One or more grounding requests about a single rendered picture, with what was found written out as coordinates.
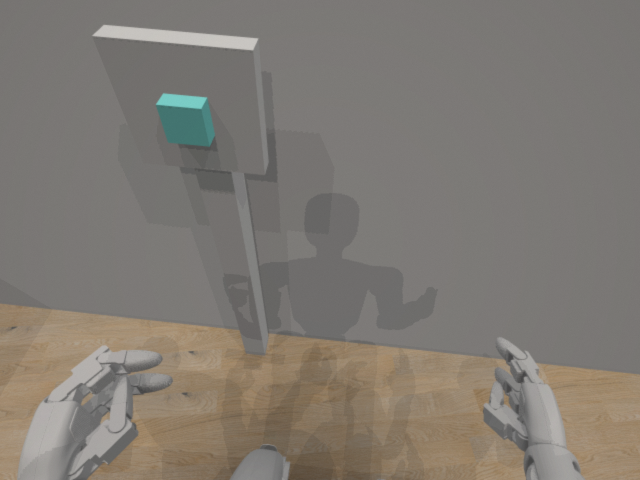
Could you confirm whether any right robot hand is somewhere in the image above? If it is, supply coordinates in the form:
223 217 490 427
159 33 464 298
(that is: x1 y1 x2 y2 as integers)
484 337 567 452

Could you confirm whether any panel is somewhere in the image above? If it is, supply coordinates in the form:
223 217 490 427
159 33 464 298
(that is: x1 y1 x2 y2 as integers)
92 25 269 356

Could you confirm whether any robot right forearm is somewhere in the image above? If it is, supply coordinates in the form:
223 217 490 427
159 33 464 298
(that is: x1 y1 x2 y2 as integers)
524 444 585 480

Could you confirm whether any robot left thigh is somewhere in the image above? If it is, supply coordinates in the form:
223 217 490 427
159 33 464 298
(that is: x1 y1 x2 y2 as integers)
230 449 290 480

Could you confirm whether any left robot hand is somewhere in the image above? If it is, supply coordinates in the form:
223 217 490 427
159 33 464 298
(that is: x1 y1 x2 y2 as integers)
17 345 173 480

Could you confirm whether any button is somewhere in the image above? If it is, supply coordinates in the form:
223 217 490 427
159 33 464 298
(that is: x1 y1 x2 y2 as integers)
156 93 215 147

